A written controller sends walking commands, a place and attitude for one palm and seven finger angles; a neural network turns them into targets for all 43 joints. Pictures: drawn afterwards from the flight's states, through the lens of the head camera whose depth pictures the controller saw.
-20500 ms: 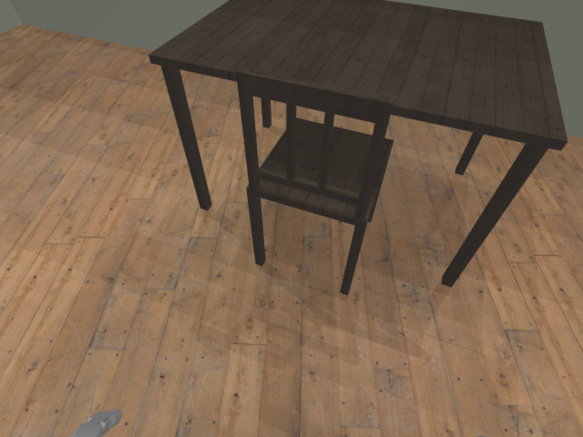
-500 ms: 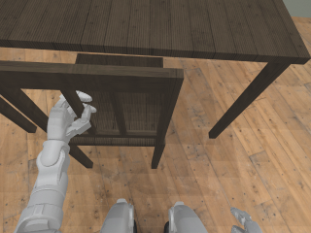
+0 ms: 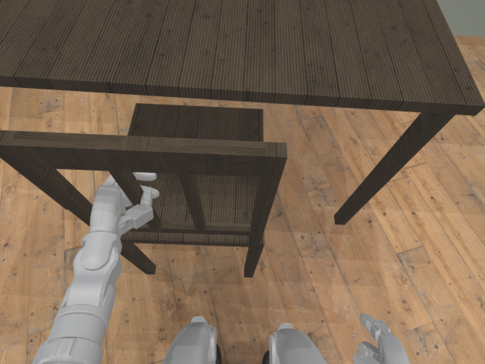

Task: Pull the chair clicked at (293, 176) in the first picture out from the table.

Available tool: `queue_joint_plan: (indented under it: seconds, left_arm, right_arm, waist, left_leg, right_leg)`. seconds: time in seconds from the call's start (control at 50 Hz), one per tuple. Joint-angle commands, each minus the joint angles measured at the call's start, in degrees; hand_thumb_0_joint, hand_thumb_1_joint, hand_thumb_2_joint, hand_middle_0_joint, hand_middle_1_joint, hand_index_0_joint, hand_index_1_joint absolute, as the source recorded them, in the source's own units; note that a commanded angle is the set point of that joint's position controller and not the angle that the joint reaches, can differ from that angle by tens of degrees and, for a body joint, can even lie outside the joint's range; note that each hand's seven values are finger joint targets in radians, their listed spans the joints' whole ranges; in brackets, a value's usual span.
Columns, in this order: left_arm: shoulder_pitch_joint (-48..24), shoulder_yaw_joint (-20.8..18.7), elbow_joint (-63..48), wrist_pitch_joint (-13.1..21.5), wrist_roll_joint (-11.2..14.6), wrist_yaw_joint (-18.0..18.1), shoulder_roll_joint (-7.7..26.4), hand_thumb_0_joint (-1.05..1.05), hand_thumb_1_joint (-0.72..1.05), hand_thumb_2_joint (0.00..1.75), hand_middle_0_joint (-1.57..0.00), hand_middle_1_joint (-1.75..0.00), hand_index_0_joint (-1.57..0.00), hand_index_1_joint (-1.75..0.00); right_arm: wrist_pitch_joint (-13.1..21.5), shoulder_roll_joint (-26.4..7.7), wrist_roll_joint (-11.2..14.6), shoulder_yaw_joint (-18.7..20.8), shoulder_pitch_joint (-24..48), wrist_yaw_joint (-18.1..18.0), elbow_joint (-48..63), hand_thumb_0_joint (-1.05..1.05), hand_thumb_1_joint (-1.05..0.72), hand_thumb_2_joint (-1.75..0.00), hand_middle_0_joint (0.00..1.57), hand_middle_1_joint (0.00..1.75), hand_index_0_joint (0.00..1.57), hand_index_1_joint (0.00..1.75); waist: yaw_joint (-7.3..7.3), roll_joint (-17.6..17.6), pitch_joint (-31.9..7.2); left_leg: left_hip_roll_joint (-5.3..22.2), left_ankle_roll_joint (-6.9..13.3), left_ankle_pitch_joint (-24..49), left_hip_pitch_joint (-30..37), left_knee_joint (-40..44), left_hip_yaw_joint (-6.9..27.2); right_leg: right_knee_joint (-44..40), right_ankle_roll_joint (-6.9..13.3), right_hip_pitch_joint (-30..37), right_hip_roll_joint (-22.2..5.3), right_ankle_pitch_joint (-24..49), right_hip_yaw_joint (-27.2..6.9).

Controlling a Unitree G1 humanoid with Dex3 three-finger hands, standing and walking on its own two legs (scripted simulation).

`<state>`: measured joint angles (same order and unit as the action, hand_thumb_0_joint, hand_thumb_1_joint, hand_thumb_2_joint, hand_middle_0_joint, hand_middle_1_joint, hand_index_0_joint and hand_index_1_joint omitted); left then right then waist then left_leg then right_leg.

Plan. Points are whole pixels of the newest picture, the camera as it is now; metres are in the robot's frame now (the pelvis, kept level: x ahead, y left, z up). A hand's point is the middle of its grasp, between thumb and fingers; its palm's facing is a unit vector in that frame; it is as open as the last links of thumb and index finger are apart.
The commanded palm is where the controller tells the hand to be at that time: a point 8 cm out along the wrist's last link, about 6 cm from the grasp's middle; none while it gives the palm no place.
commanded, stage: step backward, pulling the chair out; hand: left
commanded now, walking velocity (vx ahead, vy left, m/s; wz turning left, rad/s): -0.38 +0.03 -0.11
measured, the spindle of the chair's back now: (140, 200) +0.39 +0.19 -0.04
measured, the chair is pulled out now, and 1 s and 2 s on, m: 0.05 0.17 0.36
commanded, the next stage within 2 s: none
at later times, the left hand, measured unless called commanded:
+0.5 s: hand (162, 241) +0.30 +0.13 +0.00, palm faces +0.01 -0.99 -0.14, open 5.1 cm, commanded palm +0.28 +0.18 +0.00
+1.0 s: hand (161, 282) +0.24 +0.12 +0.00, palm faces -0.04 -0.99 -0.15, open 5.2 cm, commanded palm +0.22 +0.17 +0.00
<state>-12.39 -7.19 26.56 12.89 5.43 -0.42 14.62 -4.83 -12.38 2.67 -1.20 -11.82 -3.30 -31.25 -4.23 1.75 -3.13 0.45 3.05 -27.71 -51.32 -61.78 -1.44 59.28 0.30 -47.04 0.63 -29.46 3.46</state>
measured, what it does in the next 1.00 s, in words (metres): lifts its right foot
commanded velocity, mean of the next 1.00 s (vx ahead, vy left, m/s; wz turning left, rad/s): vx -0.38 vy -0.02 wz -0.04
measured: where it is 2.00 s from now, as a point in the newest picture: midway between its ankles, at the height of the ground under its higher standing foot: outside the picture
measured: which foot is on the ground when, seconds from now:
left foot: down 0.00-1.00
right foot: down 0.00-0.84, up 0.86-1.00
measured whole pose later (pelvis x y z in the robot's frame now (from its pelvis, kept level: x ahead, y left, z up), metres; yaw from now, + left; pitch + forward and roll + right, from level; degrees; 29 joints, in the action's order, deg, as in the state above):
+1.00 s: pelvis -0.09 +0.01 +0.06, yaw -5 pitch +2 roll -3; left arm -19.6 1.1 51.9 12.1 3.9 6.4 9.5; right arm -2.8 -11.9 1.1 -1.7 -10.5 -6.2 -38.1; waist -1.4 1.9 7.0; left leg 3.4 4.0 -6.6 -26.4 -30.9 -6.4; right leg 45.6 0.5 -23.9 0.2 -27.7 0.1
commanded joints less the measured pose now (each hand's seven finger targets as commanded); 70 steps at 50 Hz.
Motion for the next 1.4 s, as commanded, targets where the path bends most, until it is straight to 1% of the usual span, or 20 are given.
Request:
queue_joint_plan:
  seconds: [0.0, 0.06, 0.18, 0.24, 0.32, 0.48, 0.58, 0.64, 0.74, 0.84, 0.94, 1.04, 1.12, 1.16, 1.18, 1.2, 1.22, 1.28, 1.32, 1.38]
  left_arm:
    - [-8.3, -0.2, -5.6, -1.6, -2.9, 5.9, 8.4, 0.00, 0.90, 0.90, -0.50, -1.45, -0.50, -1.45]
    - [-14.6, 1.8, 4.7, -2.4, -3.2, 6.5, 7.3, 0.00, 0.90, 0.90, -0.50, -1.45, -0.50, -1.45]
    - [-18.1, 3.1, 11.9, -0.2, -3.7, 5.6, 6.3, 0.00, 0.90, 0.90, -0.50, -1.45, -0.50, -1.45]
    - [-15.7, 4.2, 12.9, 0.3, -3.1, 4.9, 4.6, 0.00, 0.90, 0.90, -0.50, -1.45, -0.50, -1.45]
    - [-11.9, 3.2, 11.2, 1.1, -2.9, 4.9, 5.2, 0.00, 0.90, 0.90, -0.50, -1.45, -0.50, -1.45]
    - [-13.8, 3.7, 10.0, 1.9, -2.7, 5.9, 6.2, 0.00, 0.90, 0.90, -0.50, -1.45, -0.50, -1.45]
    - [-18.3, 4.5, 14.0, 3.0, -3.4, 7.4, 7.6, 0.00, 0.90, 0.90, -0.50, -1.45, -0.50, -1.45]
    - [-20.6, 6.5, 17.3, 3.0, -3.7, 7.7, 5.5, 0.00, 0.90, 0.90, -0.50, -1.45, -0.50, -1.45]
    - [-21.0, 8.7, 18.1, 3.4, -3.8, 7.3, 2.4, 0.00, 0.90, 0.90, -0.50, -1.45, -0.50, -1.45]
    - [-22.1, 9.1, 16.1, 3.0, -3.3, 7.0, 0.6, 0.00, 0.90, 0.90, -0.50, -1.45, -0.50, -1.45]
    - [-19.6, 8.6, 14.1, 2.9, -3.5, 7.1, 0.3, 0.00, 0.90, 0.90, -0.50, -1.45, -0.50, -1.45]
    - [-16.4, 7.0, 11.1, 3.1, -4.2, 7.0, 1.3, 0.00, 0.90, 0.90, -0.50, -1.45, -0.50, -1.45]
    - [-11.5, 4.5, 10.6, 3.2, -4.3, 6.2, 2.7, 0.00, 0.90, 0.90, -0.50, -1.45, -0.50, -1.45]
    - [-10.0, 3.3, 9.3, 3.7, -4.3, 5.4, 4.6, 0.00, 0.90, 0.90, -0.50, -1.45, -0.50, -1.45]
    - [-7.6, 1.6, 10.5, 3.4, -4.5, 5.4, 6.5, 0.00, 0.90, 0.90, -0.50, -1.45, -0.50, -1.45]
    - [-8.9, 0.2, 11.5, 3.1, -4.2, 5.8, 9.0, 0.00, 0.90, 0.90, -0.50, -1.45, -0.50, -1.45]
    - [-12.3, 1.1, 11.0, 3.0, -4.4, 5.9, 8.3, 0.00, 0.90, 0.90, -0.50, -1.45, -0.50, -1.45]
    - [-18.5, 2.4, 10.5, 1.8, -5.9, 6.4, 6.1, 0.00, 0.90, 0.90, -0.50, -1.45, -0.50, -1.45]
    - [-18.0, 0.2, 14.2, 1.4, -6.2, 7.3, 8.1, 0.00, 0.90, 0.90, -0.50, -1.45, -0.50, -1.45]
    - [-18.8, 2.5, 16.5, 0.3, -5.3, 7.4, 7.4, 0.00, 0.90, 0.90, -0.50, -1.45, -0.50, -1.45]
  right_arm:
    - [-0.7, -8.7, 0.8, 2.6, -4.2, -3.2, 5.7, 0.00, -0.90, -0.90, 0.20, 0.30, 0.20, 0.30]
    - [-1.6, -9.8, 0.5, 2.6, -4.6, -3.6, 3.1, 0.00, -0.90, -0.90, 0.20, 0.30, 0.20, 0.30]
    - [-2.3, -9.6, -0.1, 3.3, -4.1, -4.1, 1.2, 0.00, -0.90, -0.90, 0.20, 0.30, 0.20, 0.30]
    - [-2.7, -9.3, -0.4, 3.3, -2.3, -3.5, 1.9, 0.00, -0.90, -0.90, 0.20, 0.30, 0.20, 0.30]
    - [-2.6, -9.2, -0.6, 3.5, -1.1, -3.2, 2.6, 0.00, -0.90, -0.90, 0.20, 0.30, 0.20, 0.30]
    - [-1.3, -9.3, -0.3, 4.1, -0.8, -4.4, 1.6, 0.00, -0.90, -0.90, 0.20, 0.30, 0.20, 0.30]
    - [-0.1, -9.3, 0.2, 4.5, -1.9, -4.8, -1.1, 0.00, -0.90, -0.90, 0.20, 0.30, 0.20, 0.30]
    - [0.4, -9.3, 0.6, 4.1, -1.1, -4.5, -2.3, 0.00, -0.90, -0.90, 0.20, 0.30, 0.20, 0.30]
    - [1.6, -10.0, 0.6, 3.6, -0.3, -5.1, -2.4, 0.00, -0.90, -0.90, 0.20, 0.30, 0.20, 0.30]
    - [2.0, -9.4, -0.9, 2.9, 2.2, -4.5, -0.9, 0.00, -0.90, -0.90, 0.20, 0.30, 0.20, 0.30]
    - [4.1, -9.0, -2.2, 2.9, -0.1, -3.4, -1.4, 0.00, -0.90, -0.90, 0.20, 0.30, 0.20, 0.30]
    - [6.5, -9.7, -2.8, 3.4, -1.2, -2.3, -2.8, 0.00, -0.90, -0.90, 0.20, 0.30, 0.20, 0.30]
    - [7.1, -9.7, -2.3, 4.1, -1.2, -1.3, -3.5, 0.00, -0.90, -0.90, 0.20, 0.30, 0.20, 0.30]
    - [7.2, -8.6, -2.0, 4.4, 0.1, -1.0, -3.4, 0.00, -0.90, -0.90, 0.20, 0.30, 0.20, 0.30]
    - [7.5, -8.6, -1.5, 4.4, 0.6, -1.4, -3.0, 0.00, -0.90, -0.90, 0.20, 0.30, 0.20, 0.30]
    - [7.2, -8.4, -0.6, 4.9, 0.4, -2.1, -3.0, 0.00, -0.90, -0.90, 0.20, 0.30, 0.20, 0.30]
    - [6.7, -9.1, -0.2, 4.8, 2.8, -2.5, -2.5, 0.00, -0.90, -0.90, 0.20, 0.30, 0.20, 0.30]
    - [6.7, -7.7, -1.9, 2.8, 5.7, -2.8, -4.6, 0.00, -0.90, -0.90, 0.20, 0.30, 0.20, 0.30]
    - [6.5, -8.2, -1.6, 2.2, 4.0, -3.8, -6.8, 0.00, -0.90, -0.90, 0.20, 0.30, 0.20, 0.30]
    - [5.6, -11.2, -1.0, 3.9, 2.0, -4.6, -7.2, 0.00, -0.90, -0.90, 0.20, 0.30, 0.20, 0.30]
  waist:
    - [1.04, 3.6, -23.7]
    - [0.71, -2.6, -18.3]
    - [1.26, 7.5, -17.5]
    - [1.90, 8.9, -15.9]
    - [2.71, 8.9, -15.4]
    - [1.86, 1.3, -14.0]
    - [1.09, -3.5, -12.2]
    - [1.32, -6.2, -10.2]
    - [1.64, -2.5, -10.9]
    - [2.96, 11.0, -8.5]
    - [2.74, 5.6, -10.1]
    - [2.53, 13.0, -12.3]
    - [3.47, 14.1, -14.8]
    - [3.73, 8.4, -14.6]
    - [3.62, -0.3, -12.3]
    - [2.75, -15.9, -10.2]
    - [3.34, -21.9, -7.2]
    - [3.34, -6.6, -7.5]
    - [2.72, -5.9, -7.5]
    - [2.32, -6.4, -8.3]
  left_leg:
    - [4.9, -0.4, 31.7, 27.3, 18.1, 7.2]
    - [6.3, -0.6, 27.9, 24.6, 21.6, 6.4]
    - [11.3, 0.5, 48.7, 38.9, 27.3, 10.2]
    - [12.9, 1.0, 44.3, 38.7, 30.9, 11.0]
    - [13.3, 1.0, 42.4, 38.2, 32.2, 10.3]
    - [10.6, -0.9, 25.2, 34.4, 31.6, 6.1]
    - [4.3, -3.3, 10.3, 36.6, 26.4, 2.2]
    - [3.2, -3.2, 7.5, 36.6, 25.4, 2.6]
    - [9.4, -0.4, 20.7, 37.3, 36.7, 7.5]
    - [19.9, 4.0, 3.6, 32.8, 48.9, 19.5]
    - [20.3, 5.2, 19.5, 41.9, 43.1, 14.7]
    - [18.4, 4.2, 22.6, 48.8, 40.8, 11.4]
    - [14.8, 1.8, 31.5, 51.2, 33.6, 6.4]
    - [10.6, -1.1, 28.4, 50.3, 28.2, 2.4]
    - [6.8, -3.3, 18.3, 46.1, 23.7, -0.3]
    - [2.7, -5.2, 7.9, 39.1, 17.0, -2.4]
    - [1.4, -4.8, 2.5, 30.7, 7.9, 1.4]
    - [2.2, -4.7, 0.4, 22.3, 12.0, 6.5]
    - [2.1, -4.8, 8.0, 25.3, 26.6, 4.7]
    - [7.7, -1.5, 48.0, 39.2, 36.1, 6.4]
  right_leg:
    - [-15.0, -0.5, 19.0, -3.4, 34.2, -5.3]
    - [-19.8, -2.1, 23.8, -5.8, 39.3, -7.3]
    - [-21.5, -0.9, 24.7, -3.5, 30.4, -5.2]
    - [-21.9, -0.1, 27.3, -2.9, 21.4, -4.8]
    - [-23.7, 0.6, 30.8, -3.4, 24.5, -5.5]
    - [-28.9, 1.1, 33.4, -6.9, 32.4, -10.7]
    - [-39.7, 2.3, 28.3, -13.9, 25.6, -18.7]
    - [-43.1, 2.2, 26.9, -15.8, 20.0, -18.3]
    - [-32.9, -0.9, 29.0, -5.8, 20.8, -7.3]
    - [-10.5, 1.1, 24.8, -2.2, 3.5, -5.2]
    - [-12.1, 0.3, 23.8, -2.0, 0.1, -4.3]
    - [-19.0, -0.3, 23.7, -1.0, -0.3, -2.3]
    - [-34.7, -0.1, 29.1, -0.7, 10.1, 0.2]
    - [-43.9, 0.5, 32.0, -3.5, 18.1, -1.1]
    - [-44.0, 1.9, 32.0, -6.6, 24.7, -2.6]
    - [-41.8, 4.6, 31.8, -14.2, 34.0, -10.1]
    - [-39.3, 7.5, 32.2, -19.9, 45.0, -15.6]
    - [-32.2, 7.9, 44.4, -22.3, 62.6, -13.8]
    - [-27.7, 3.8, 48.8, -17.6, 65.7, -9.0]
    - [-22.9, -1.1, 40.4, -10.9, 55.7, -5.5]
